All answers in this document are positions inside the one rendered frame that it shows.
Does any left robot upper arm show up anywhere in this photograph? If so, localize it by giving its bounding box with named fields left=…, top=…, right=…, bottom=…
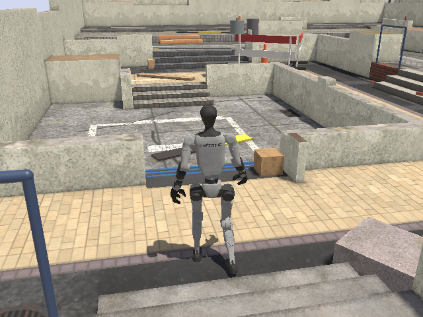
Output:
left=180, top=134, right=196, bottom=172

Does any robot left foot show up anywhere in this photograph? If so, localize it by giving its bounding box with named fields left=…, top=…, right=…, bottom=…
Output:
left=193, top=247, right=202, bottom=262

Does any left robot forearm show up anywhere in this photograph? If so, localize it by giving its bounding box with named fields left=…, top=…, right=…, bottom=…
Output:
left=173, top=162, right=186, bottom=191

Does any right robot hand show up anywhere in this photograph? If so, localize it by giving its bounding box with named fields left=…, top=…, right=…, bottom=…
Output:
left=233, top=174, right=248, bottom=185

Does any left robot hand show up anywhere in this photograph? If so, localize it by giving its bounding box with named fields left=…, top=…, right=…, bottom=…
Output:
left=171, top=188, right=186, bottom=204

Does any right robot forearm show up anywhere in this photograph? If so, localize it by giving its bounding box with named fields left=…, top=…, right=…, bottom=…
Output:
left=235, top=157, right=247, bottom=178

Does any right robot upper arm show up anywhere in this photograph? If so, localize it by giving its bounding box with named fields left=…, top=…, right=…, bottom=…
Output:
left=223, top=133, right=242, bottom=167

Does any humanoid robot head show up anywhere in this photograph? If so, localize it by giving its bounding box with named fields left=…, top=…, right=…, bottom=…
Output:
left=198, top=105, right=221, bottom=137

